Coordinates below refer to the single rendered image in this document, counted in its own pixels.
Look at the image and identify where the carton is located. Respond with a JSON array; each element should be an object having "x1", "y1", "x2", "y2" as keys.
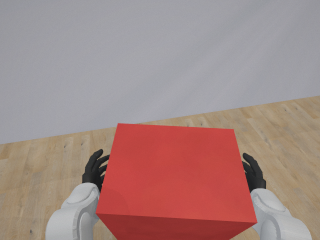
[{"x1": 95, "y1": 123, "x2": 258, "y2": 240}]

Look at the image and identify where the left robot forearm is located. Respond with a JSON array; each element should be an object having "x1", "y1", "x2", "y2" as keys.
[{"x1": 45, "y1": 182, "x2": 100, "y2": 240}]

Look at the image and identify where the right robot forearm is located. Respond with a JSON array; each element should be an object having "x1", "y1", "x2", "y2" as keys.
[{"x1": 250, "y1": 188, "x2": 313, "y2": 240}]

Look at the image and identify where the robot left hand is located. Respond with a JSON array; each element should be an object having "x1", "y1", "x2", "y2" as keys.
[{"x1": 82, "y1": 149, "x2": 110, "y2": 193}]

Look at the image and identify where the robot right hand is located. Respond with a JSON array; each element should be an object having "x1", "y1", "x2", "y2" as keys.
[{"x1": 242, "y1": 153, "x2": 266, "y2": 193}]

